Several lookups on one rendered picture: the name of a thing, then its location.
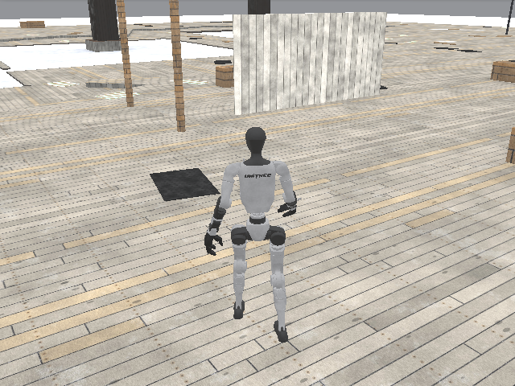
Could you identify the robot right shin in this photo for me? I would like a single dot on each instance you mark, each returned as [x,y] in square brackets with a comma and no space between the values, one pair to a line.
[280,303]

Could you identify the robot right upper arm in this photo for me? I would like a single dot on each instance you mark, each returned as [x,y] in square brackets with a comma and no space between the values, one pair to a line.
[285,180]

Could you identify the robot right hand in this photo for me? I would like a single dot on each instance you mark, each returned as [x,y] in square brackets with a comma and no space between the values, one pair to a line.
[284,208]

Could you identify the robot left hand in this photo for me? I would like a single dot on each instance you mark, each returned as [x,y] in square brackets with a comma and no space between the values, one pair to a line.
[208,243]

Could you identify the robot left foot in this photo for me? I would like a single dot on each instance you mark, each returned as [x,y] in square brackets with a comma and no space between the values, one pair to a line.
[238,313]

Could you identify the left robot forearm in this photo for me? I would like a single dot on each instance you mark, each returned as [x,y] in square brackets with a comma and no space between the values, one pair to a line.
[217,218]

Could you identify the robot left upper arm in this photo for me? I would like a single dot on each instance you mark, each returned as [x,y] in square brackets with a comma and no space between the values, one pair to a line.
[227,185]

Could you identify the right robot forearm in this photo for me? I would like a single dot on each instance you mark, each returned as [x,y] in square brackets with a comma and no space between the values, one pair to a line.
[291,206]

